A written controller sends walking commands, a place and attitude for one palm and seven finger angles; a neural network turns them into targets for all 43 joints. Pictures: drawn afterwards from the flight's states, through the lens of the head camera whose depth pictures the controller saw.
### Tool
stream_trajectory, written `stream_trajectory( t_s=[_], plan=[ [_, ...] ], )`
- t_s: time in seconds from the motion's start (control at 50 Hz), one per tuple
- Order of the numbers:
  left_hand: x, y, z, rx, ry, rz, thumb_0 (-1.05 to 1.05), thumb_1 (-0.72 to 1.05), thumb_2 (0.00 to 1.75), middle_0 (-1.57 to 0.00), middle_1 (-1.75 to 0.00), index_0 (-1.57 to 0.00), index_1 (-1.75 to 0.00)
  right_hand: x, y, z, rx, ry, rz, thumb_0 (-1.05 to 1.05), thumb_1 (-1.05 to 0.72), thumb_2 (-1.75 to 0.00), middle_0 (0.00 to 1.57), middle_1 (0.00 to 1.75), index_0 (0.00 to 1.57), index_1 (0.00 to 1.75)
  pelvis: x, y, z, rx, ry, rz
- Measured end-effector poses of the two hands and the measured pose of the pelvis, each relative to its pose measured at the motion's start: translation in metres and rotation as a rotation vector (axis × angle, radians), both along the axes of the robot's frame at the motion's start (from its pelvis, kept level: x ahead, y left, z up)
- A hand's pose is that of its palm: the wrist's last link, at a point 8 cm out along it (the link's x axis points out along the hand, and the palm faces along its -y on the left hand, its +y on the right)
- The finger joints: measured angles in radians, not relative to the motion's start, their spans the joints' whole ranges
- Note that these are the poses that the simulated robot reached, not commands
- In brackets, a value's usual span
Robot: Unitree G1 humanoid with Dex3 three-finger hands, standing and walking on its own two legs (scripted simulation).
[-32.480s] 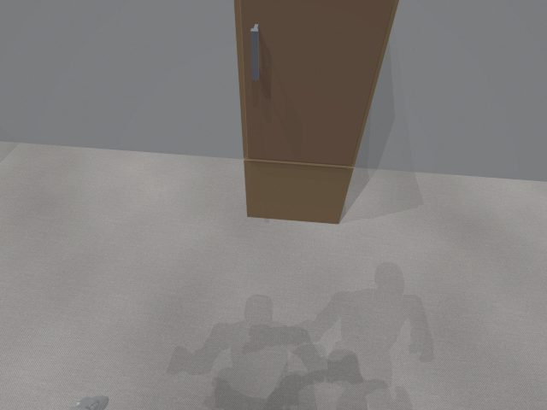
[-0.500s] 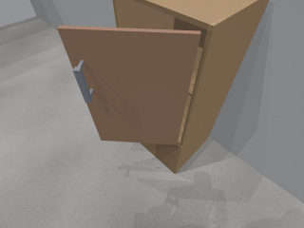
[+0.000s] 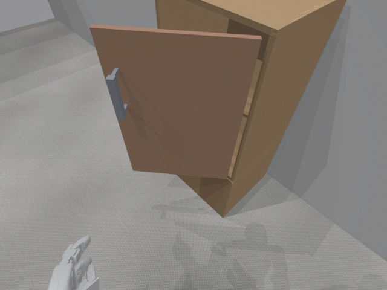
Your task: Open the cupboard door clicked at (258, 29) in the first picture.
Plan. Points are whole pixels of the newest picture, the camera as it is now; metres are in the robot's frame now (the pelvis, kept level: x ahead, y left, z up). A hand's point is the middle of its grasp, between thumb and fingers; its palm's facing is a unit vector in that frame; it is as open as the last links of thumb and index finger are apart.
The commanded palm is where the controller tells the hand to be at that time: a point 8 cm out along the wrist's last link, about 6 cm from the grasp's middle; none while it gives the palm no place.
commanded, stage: raise the hand with hooked fingers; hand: left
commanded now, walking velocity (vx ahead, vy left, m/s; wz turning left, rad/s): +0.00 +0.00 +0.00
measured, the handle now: (119, 94) +0.59 +0.24 +0.06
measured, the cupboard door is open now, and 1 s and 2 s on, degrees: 41 41 41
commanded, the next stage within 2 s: move the hooked fingers beside the handle in 1.96 s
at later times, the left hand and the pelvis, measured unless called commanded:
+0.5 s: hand (95, 254) +0.19 +0.20 -0.01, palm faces -0.04 -1.00 -0.08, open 9.9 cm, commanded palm +0.17 +0.26 +0.00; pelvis -0.03 -0.03 -0.07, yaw +0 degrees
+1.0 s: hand (76, 222) +0.23 +0.24 +0.03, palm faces -0.04 -1.00 -0.07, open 12.9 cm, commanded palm +0.21 +0.29 +0.04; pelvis -0.01 +0.00 -0.04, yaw -1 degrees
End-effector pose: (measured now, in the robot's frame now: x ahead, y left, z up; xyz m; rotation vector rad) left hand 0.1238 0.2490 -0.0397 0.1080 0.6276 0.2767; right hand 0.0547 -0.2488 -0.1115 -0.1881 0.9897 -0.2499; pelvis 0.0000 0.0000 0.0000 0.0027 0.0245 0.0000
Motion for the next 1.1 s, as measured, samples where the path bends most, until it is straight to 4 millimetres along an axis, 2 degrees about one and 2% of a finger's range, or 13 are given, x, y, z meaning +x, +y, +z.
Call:
stream_trajectory(
  t_s=[0.06, 0.12, 0.16, 0.2, 0.26, 0.32, 0.4, 0.52, 0.62, 0.74, 0.9, 1.1],
  plan=[
    [0.041, -0.001, 0.034, 0.004, -0.327, -0.065, 0.01, 0.83, 0.87, -0.21, -0.35, -0.21, -0.34, 0.031, -0.009, 0.004, -0.027, -0.152, 0.031, 0.01, -0.90, -0.90, 0.20, 0.30, 0.21, 0.30, -0.010, -0.004, -0.012, -0.008, 0.054, 0.007],
    [0.059, -0.005, 0.043, -0.003, -0.551, -0.191, 0.00, 0.78, 0.84, -0.21, -0.38, -0.21, -0.38, 0.063, -0.019, 0.007, -0.042, -0.287, 0.075, 0.01, -0.90, -0.90, 0.20, 0.30, 0.21, 0.30, -0.020, -0.011, -0.031, -0.009, 0.120, -0.010],
    [0.058, -0.007, 0.036, -0.015, -0.621, -0.291, 0.00, 0.74, 0.83, -0.21, -0.41, -0.21, -0.40, 0.083, -0.024, 0.007, -0.048, -0.367, 0.105, 0.01, -0.90, -0.90, 0.20, 0.30, 0.21, 0.30, -0.025, -0.015, -0.045, -0.011, 0.147, -0.016],
    [0.050, -0.007, 0.024, -0.044, -0.620, -0.352, 0.00, 0.70, 0.81, -0.21, -0.44, -0.22, -0.43, 0.100, -0.028, 0.008, -0.056, -0.433, 0.130, 0.01, -0.90, -0.90, 0.20, 0.30, 0.21, 0.30, -0.028, -0.019, -0.058, -0.011, 0.161, -0.018],
    [0.031, -0.002, 0.008, -0.096, -0.568, -0.330, 0.00, 0.63, 0.78, -0.22, -0.48, -0.22, -0.47, 0.118, -0.028, 0.010, -0.069, -0.492, 0.155, 0.01, -0.90, -0.90, 0.20, 0.30, 0.21, 0.30, -0.029, -0.023, -0.069, -0.017, 0.166, -0.015],
    [0.016, 0.005, 0.005, -0.091, -0.552, -0.265, 0.01, 0.56, 0.75, -0.23, -0.52, -0.23, -0.51, 0.127, -0.024, 0.008, -0.078, -0.501, 0.185, 0.01, -0.90, -0.90, 0.20, 0.30, 0.21, 0.30, -0.028, -0.026, -0.074, -0.031, 0.165, -0.004],
    [0.019, 0.007, 0.020, -0.041, -0.608, -0.258, 0.01, 0.46, 0.71, -0.23, -0.58, -0.23, -0.57, 0.125, -0.015, -0.004, -0.071, -0.455, 0.218, 0.01, -0.90, -0.90, 0.20, 0.30, 0.21, 0.30, -0.028, -0.029, -0.076, -0.049, 0.169, 0.010],
    [0.053, 0.009, 0.035, -0.053, -0.587, -0.354, 0.01, 0.32, 0.65, -0.24, -0.67, -0.24, -0.66, 0.100, -0.005, -0.023, -0.021, -0.357, 0.182, 0.01, -0.90, -0.90, 0.20, 0.30, 0.21, 0.30, -0.027, -0.029, -0.070, -0.056, 0.170, 0.010],
    [0.070, 0.016, 0.048, -0.067, -0.544, -0.349, 0.00, 0.21, 0.60, -0.25, -0.75, -0.25, -0.74, 0.075, -0.007, -0.023, 0.000, -0.300, 0.114, 0.01, -0.90, -0.90, 0.20, 0.30, 0.21, 0.30, -0.021, -0.024, -0.059, -0.044, 0.172, -0.007],
    [0.076, 0.030, 0.060, -0.049, -0.568, -0.320, 0.00, 0.07, 0.55, -0.26, -0.84, -0.26, -0.83, 0.058, -0.017, -0.017, -0.033, -0.258, 0.083, 0.02, -0.90, -0.90, 0.20, 0.30, 0.21, 0.30, -0.016, -0.017, -0.051, -0.035, 0.171, -0.016],
    [0.083, 0.038, 0.066, -0.062, -0.594, -0.339, 0.00, -0.12, 0.47, -0.27, -0.96, -0.28, -0.95, 0.065, -0.022, 0.002, -0.088, -0.287, 0.096, 0.02, -0.90, -0.90, 0.20, 0.30, 0.21, 0.30, -0.014, -0.008, -0.045, -0.039, 0.150, -0.012],
    [0.098, 0.053, 0.090, -0.054, -0.626, -0.329, -0.01, -0.35, 0.37, -0.29, -1.11, -0.29, -1.10, 0.090, 0.003, 0.024, -0.057, -0.371, 0.145, 0.01, -0.90, -0.90, 0.20, 0.30, 0.21, 0.30, -0.014, -0.002, -0.034, -0.045, 0.112, -0.006]
  ],
)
